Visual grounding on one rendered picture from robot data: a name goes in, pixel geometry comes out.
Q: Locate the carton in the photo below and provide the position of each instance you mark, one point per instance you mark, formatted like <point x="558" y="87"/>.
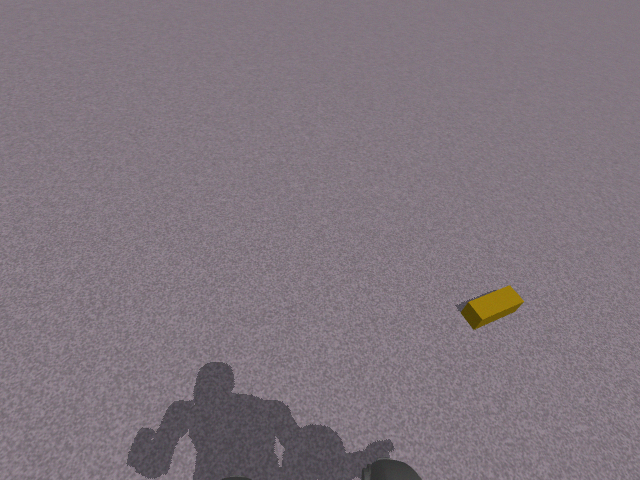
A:
<point x="491" y="307"/>

